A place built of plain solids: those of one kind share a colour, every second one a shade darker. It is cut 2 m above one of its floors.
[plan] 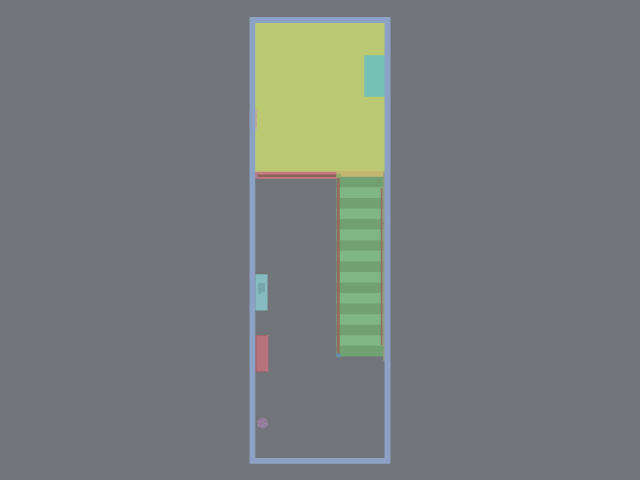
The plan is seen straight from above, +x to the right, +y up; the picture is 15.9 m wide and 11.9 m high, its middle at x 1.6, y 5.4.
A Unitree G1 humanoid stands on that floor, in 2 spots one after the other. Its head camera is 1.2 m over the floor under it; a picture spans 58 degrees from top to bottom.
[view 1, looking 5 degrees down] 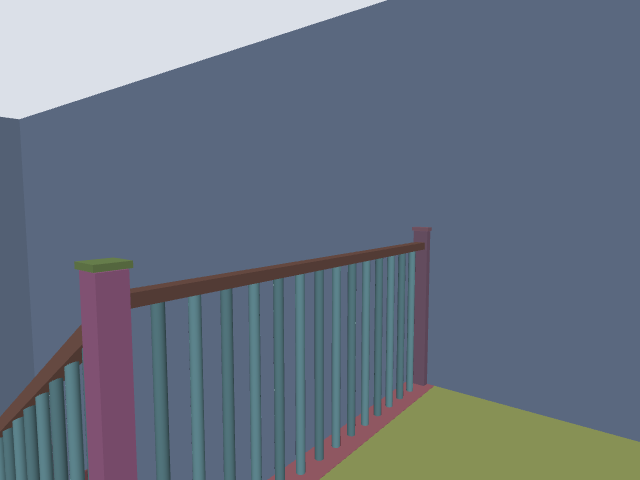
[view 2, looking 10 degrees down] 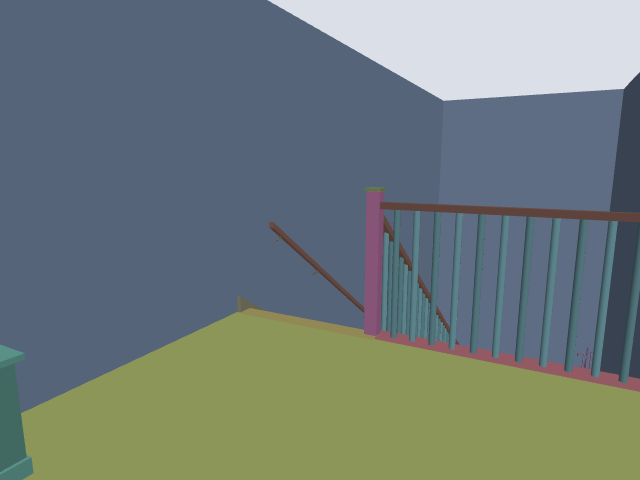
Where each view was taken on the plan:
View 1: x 2.62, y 8.19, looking -142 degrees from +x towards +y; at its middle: wall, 3.35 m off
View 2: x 1.00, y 9.78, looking -62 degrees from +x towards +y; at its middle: wall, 4.75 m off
